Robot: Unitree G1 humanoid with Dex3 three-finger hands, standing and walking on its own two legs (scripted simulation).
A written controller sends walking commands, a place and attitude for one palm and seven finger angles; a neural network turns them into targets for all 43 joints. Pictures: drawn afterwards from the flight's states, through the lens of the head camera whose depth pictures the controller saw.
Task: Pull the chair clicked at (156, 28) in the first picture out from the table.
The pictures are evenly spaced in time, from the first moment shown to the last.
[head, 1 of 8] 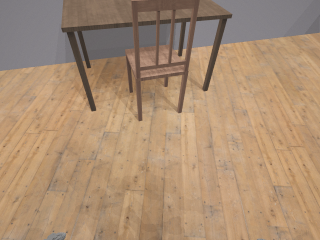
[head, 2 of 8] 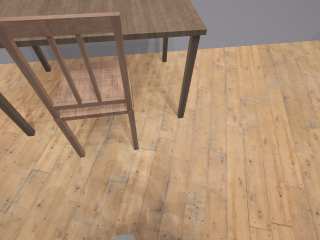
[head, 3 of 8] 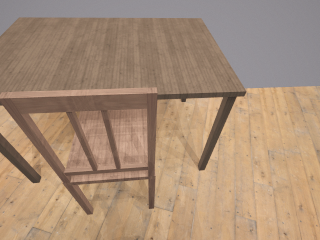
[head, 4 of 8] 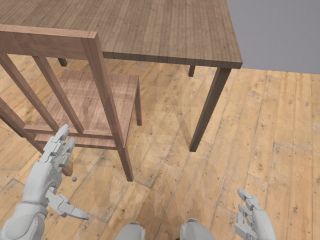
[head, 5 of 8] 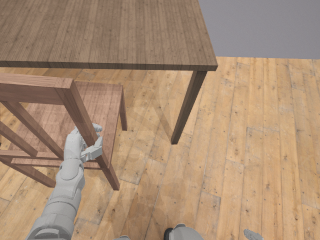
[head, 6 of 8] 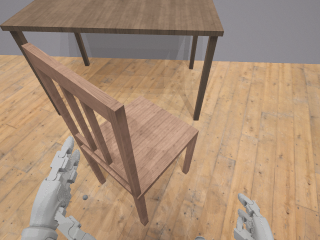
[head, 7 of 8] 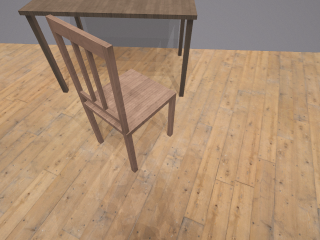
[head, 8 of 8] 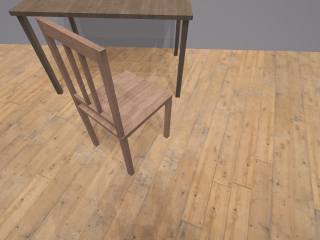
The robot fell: no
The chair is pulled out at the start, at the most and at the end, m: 0.00 0.49 0.49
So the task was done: yes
